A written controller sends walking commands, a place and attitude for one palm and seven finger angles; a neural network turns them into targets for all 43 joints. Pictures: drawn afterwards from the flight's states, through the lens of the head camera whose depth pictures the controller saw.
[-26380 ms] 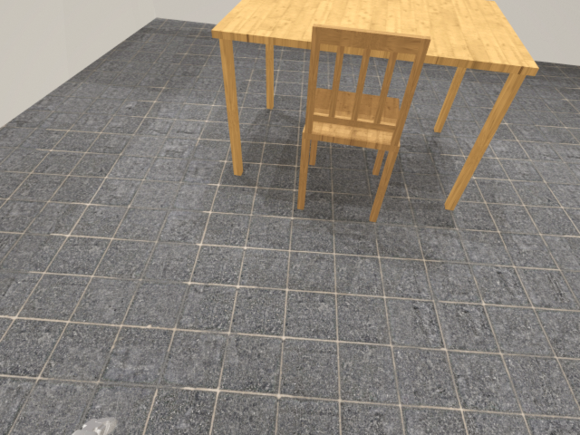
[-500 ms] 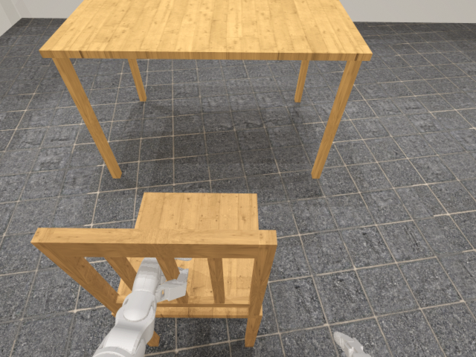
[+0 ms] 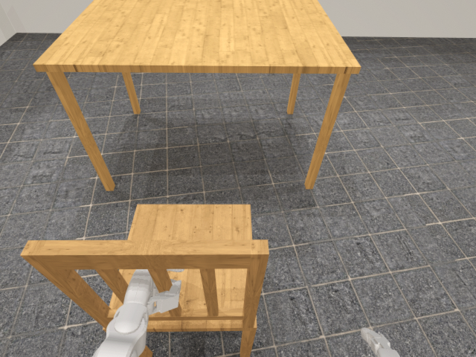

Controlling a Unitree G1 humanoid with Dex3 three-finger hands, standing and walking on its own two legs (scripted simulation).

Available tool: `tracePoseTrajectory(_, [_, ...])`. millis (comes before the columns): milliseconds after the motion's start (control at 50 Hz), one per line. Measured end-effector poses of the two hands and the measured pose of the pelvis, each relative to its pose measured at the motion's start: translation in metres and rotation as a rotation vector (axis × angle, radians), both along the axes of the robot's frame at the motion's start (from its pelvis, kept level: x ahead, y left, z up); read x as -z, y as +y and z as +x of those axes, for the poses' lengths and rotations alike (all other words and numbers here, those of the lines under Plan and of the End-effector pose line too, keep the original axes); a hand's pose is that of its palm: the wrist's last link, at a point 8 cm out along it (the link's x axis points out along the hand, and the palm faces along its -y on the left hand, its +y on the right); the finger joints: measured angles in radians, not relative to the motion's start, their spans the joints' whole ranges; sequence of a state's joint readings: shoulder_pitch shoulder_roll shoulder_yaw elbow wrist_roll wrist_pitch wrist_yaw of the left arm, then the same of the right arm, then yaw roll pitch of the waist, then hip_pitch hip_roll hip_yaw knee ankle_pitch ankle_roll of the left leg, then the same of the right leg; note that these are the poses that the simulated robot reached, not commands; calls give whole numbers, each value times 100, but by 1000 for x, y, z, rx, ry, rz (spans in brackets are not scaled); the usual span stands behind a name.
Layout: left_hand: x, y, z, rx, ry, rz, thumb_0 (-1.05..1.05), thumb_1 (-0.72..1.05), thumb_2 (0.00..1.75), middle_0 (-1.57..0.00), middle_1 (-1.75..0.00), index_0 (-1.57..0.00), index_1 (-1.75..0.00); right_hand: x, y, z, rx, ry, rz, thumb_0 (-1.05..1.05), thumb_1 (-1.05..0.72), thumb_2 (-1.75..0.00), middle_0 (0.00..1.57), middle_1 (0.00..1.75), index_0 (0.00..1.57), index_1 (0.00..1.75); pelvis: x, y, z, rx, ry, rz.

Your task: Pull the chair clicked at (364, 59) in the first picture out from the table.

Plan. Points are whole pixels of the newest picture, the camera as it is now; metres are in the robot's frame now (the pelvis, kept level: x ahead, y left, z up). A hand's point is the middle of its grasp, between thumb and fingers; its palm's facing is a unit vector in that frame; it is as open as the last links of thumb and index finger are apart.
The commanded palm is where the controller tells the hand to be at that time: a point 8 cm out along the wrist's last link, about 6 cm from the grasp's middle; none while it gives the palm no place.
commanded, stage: open the thumb and straighten the fingers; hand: left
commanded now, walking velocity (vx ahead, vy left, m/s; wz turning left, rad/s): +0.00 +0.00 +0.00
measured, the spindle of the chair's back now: (167, 291) +0.26 +0.16 -0.11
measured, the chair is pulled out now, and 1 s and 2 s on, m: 0.65 0.65 0.64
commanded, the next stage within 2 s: draw the fingers out of the gap in 0.70 s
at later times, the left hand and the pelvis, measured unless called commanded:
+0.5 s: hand (166, 283) +0.27 +0.15 -0.08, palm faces -0.01 -0.99 -0.13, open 14.9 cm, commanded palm +0.26 +0.21 -0.06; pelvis +0.03 +0.01 -0.04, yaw +1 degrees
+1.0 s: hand (159, 296) +0.25 +0.16 -0.09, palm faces +0.01 -0.99 -0.14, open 17.5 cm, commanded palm +0.22 +0.21 -0.06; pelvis +0.04 +0.00 -0.05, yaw +2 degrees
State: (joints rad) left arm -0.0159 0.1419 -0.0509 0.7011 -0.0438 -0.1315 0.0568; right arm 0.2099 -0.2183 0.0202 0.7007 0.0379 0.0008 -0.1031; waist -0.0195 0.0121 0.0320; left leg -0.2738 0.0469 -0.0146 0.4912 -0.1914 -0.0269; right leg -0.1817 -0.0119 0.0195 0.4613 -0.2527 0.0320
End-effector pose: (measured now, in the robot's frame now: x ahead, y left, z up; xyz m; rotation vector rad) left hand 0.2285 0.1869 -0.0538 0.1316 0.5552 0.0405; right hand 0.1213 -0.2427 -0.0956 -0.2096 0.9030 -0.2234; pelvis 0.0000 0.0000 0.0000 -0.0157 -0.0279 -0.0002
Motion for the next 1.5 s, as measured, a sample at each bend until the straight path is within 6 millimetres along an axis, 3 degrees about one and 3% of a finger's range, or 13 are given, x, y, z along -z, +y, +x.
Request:
tracePoseTrajectory(120, [5,9,5,23,-34,-36,5,52,74,-39,-137,-49,-145,6,12,1,-25,-31,52,1,-90,-90,20,30,20,30,12,4,-2,-18,70,3])
tracePoseTrajectory(260, [6,20,13,34,-37,-8,2,2,48,-45,-139,-48,-141,22,16,15,-52,-52,55,1,-90,-90,20,30,20,30,25,12,3,-19,139,1])
tracePoseTrajectory(360, [9,23,20,14,-8,-6,1,-29,32,-40,-122,-42,-122,27,17,31,-57,-80,47,1,-90,-90,20,30,20,30,32,14,13,-18,173,2])
tracePoseTrajectory(480, [4,18,22,16,-19,-7,0,-46,24,-29,-88,-29,-87,24,16,54,-65,-138,39,2,-90,-90,20,30,20,30,37,13,27,-18,194,1])
tracePoseTrajectory(660, [12,24,28,-8,7,-1,-1,-53,21,-10,-30,-10,-29,24,9,76,-93,-150,9,1,-90,-90,20,30,20,30,45,5,36,-31,223,-4])
tracePoseTrajectory(800, [13,25,23,-5,21,8,-1,-53,20,-3,-8,-3,-8,27,2,77,-79,-144,3,1,-90,-90,20,30,20,30,48,1,41,-34,236,-7])
tracePoseTrajectory(900, [14,26,18,-7,26,4,-1,-54,20,-1,-3,-1,-3,29,-1,72,-64,-134,-3,1,-90,-90,20,30,20,30,50,-1,41,-34,241,-9])
tracePoseTrajectory(1060, [14,27,-13,-10,43,3,-1,-54,20,-2,-1,0,0,29,0,68,-40,-152,1,2,-90,-90,20,30,20,30,52,0,40,-34,241,-13])
tracePoseTrajectory(1300, [9,21,-55,-22,33,7,-1,-54,20,-1,-1,0,0,27,18,77,-73,-236,19,2,-90,-90,20,30,20,30,59,5,28,-48,234,-24])
tracePoseTrajectory(1500, [9,15,-78,-17,48,4,-1,-54,20,-1,0,0,0,24,28,81,-98,-283,27,2,-90,-90,20,30,20,30,65,7,21,-53,230,-30])
